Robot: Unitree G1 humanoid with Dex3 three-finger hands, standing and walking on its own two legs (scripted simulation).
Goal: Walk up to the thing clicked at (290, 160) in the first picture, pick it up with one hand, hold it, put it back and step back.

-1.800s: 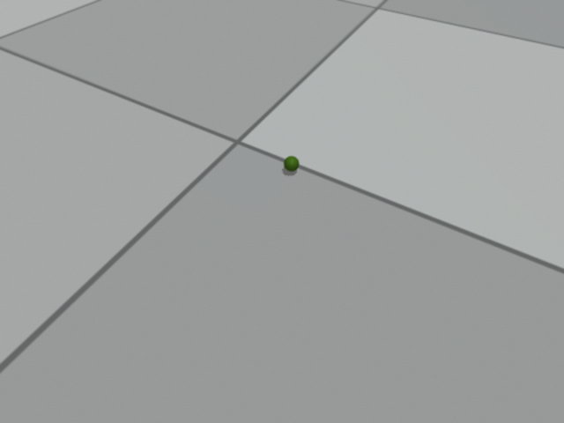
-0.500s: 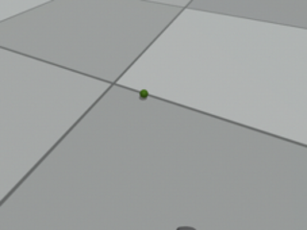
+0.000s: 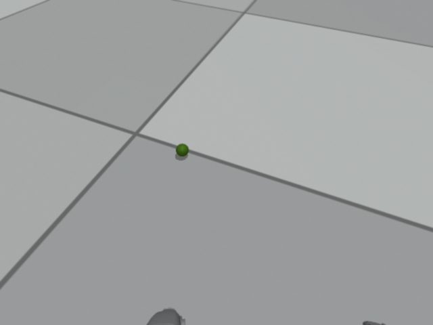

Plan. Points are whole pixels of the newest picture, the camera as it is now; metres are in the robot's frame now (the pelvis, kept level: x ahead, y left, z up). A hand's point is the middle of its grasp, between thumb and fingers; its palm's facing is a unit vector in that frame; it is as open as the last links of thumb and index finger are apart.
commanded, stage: walk up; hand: left
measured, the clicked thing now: (182, 150) +1.18 +0.23 -0.73
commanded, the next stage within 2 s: none
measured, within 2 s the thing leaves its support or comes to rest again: neither
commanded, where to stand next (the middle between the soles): +0.78 +0.01 m, yaw -3 degrees
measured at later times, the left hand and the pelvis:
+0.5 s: hand (118, 220) +0.36 +0.26 -0.13, palm faces -0.11 -0.90 -0.43, open 7.4 cm; pelvis +0.23 -0.02 -0.02, yaw -4 degrees
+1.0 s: hand (116, 189) +0.48 +0.30 -0.16, palm faces -0.10 -0.93 -0.35, open 7.4 cm; pelvis +0.43 +0.02 +0.00, yaw -4 degrees
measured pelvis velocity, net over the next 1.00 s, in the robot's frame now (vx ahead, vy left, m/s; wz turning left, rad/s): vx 0.43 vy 0.02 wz -0.07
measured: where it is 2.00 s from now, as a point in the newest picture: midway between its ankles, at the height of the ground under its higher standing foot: (216, 214)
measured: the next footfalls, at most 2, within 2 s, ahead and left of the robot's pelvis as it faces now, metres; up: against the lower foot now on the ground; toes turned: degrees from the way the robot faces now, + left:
left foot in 0.04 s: +0.18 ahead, +0.14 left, +0.00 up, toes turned +5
right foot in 0.44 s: +0.35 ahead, -0.14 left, +0.00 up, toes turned -8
